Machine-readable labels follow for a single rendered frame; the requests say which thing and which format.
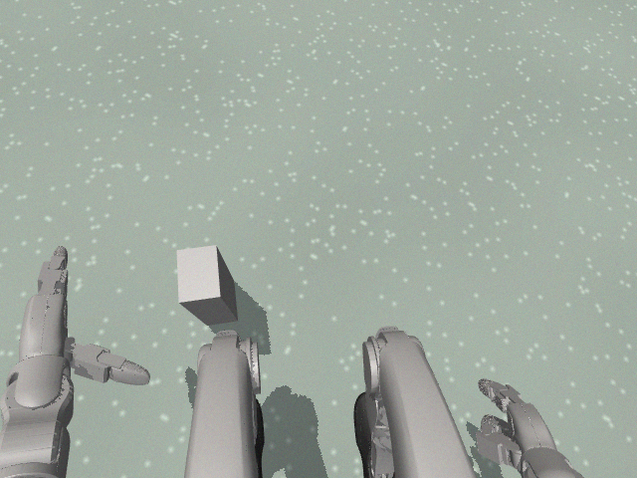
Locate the right robot foot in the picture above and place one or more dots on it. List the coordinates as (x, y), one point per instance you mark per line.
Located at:
(363, 435)

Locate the left robot arm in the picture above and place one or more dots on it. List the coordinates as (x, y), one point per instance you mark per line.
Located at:
(36, 408)

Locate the right robot hand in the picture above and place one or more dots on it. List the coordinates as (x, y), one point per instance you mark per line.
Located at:
(505, 442)

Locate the left robot hand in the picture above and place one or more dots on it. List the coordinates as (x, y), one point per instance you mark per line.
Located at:
(45, 333)

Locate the carton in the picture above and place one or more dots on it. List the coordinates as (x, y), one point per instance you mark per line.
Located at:
(206, 287)

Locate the right robot arm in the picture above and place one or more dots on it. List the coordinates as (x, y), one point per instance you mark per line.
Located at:
(543, 462)

